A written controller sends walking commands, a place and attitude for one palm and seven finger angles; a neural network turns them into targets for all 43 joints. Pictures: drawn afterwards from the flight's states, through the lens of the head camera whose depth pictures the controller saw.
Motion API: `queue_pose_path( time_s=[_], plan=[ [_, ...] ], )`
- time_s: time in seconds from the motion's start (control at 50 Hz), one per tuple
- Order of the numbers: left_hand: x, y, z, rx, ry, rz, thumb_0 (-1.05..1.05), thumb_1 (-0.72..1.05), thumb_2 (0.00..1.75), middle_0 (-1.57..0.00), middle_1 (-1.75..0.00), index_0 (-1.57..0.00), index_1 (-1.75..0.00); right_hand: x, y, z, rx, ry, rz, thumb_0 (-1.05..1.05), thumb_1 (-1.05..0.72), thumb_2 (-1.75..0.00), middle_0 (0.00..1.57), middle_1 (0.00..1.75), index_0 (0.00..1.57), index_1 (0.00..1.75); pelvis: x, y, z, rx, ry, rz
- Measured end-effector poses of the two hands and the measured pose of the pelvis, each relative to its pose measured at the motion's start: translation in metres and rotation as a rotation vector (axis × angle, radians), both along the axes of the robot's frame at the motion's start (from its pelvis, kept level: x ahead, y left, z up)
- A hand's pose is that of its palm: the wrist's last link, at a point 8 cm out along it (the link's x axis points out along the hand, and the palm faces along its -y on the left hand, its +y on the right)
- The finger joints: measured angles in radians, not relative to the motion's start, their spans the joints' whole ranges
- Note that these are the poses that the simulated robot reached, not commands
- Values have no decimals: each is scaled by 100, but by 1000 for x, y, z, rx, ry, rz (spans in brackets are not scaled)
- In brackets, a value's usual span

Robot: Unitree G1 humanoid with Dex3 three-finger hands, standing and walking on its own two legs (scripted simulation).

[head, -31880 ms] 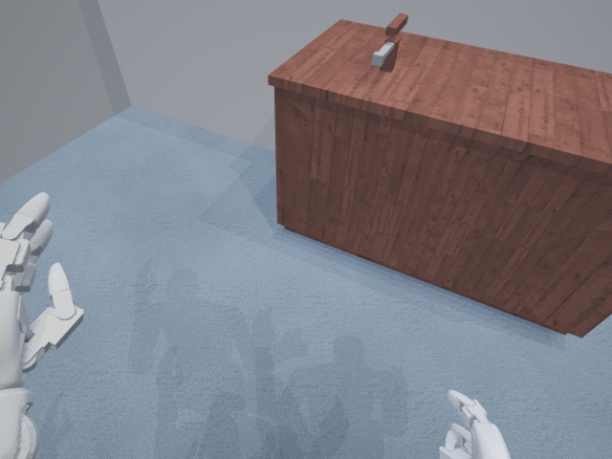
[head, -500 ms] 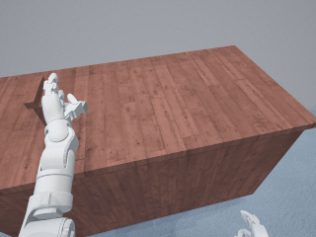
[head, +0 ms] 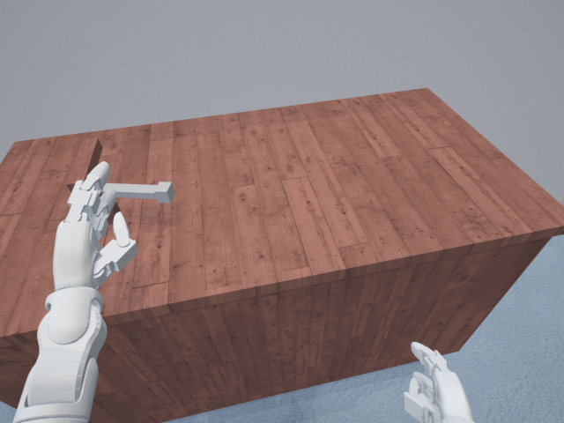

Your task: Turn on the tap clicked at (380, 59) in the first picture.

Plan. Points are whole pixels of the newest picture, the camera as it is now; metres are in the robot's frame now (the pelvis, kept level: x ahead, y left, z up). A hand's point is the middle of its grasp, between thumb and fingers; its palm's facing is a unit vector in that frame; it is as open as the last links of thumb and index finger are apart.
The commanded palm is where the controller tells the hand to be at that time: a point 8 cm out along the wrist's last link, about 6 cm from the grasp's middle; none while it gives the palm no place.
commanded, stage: draw the hand back beside the body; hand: left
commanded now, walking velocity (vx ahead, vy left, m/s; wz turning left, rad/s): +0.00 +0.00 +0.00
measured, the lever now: (165, 192) +0.48 +0.27 +0.06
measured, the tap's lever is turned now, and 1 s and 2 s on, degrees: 73 73 73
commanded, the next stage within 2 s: step back with the hand held close in 0.78 s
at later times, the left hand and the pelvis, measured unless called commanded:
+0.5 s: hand (85, 299) +0.20 +0.24 +0.15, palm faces +0.40 -0.86 -0.32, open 7.5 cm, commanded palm +0.16 +0.28 +0.16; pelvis +0.01 +0.00 +0.00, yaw +1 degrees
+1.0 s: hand (69, 296) +0.20 +0.25 +0.17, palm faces +0.44 -0.83 -0.36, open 7.5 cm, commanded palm +0.15 +0.28 +0.17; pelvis -0.01 +0.00 +0.00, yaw +1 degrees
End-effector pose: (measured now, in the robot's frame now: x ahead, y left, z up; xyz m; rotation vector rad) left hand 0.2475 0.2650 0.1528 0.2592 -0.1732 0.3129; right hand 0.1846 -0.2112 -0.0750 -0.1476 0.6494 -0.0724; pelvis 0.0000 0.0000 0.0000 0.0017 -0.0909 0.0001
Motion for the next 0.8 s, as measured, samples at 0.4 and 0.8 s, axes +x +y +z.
queue_pose_path(
  time_s=[0.4,0.8],
  plan=[
    [-71,16,6,71,11,89,2,89,90,-21,-28,-20,-29,7,2,-2,-38,18,60,1,-91,-90,20,30,21,30,5,1,0,-7,-11,17],
    [-97,13,10,112,12,120,2,89,90,-21,-30,-20,-31,3,0,-2,-28,-18,55,2,-91,-90,20,30,21,30,-3,-4,-2,-8,-15,24]
  ],
)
